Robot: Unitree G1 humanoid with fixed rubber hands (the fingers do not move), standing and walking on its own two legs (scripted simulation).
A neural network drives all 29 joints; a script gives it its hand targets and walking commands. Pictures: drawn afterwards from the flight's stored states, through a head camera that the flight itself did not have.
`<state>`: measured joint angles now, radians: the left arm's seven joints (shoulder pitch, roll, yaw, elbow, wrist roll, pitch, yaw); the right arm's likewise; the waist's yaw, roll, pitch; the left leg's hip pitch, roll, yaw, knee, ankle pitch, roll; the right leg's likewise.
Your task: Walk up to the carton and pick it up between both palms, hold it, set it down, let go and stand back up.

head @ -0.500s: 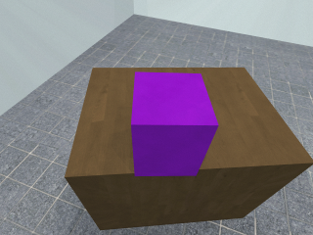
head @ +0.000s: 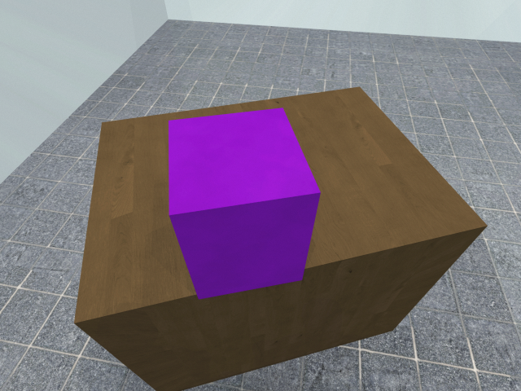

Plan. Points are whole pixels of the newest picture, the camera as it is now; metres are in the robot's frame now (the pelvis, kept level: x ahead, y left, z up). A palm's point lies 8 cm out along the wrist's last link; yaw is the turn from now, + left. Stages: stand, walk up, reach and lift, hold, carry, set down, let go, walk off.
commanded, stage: walk up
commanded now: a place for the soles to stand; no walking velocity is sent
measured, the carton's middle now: (239, 205) +0.44 +0.04 +0.04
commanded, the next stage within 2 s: none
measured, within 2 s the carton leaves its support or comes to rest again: neither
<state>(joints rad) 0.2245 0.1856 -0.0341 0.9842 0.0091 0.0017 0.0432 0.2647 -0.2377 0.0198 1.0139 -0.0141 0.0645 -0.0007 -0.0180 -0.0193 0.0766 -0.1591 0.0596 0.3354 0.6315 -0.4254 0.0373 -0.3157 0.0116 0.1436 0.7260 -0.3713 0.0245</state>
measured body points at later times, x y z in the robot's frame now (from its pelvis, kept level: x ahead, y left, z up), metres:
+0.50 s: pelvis +0.02 -0.02 +0.00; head +0.05 -0.02 +0.45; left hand +0.06 +0.21 -0.15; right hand +0.05 -0.27 -0.15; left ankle -0.01 +0.10 -0.72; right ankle +0.02 -0.13 -0.72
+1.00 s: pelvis +0.04 -0.02 +0.02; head +0.04 -0.01 +0.47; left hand +0.12 +0.21 -0.14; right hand +0.04 -0.25 -0.14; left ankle -0.01 +0.10 -0.72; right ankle +0.02 -0.13 -0.72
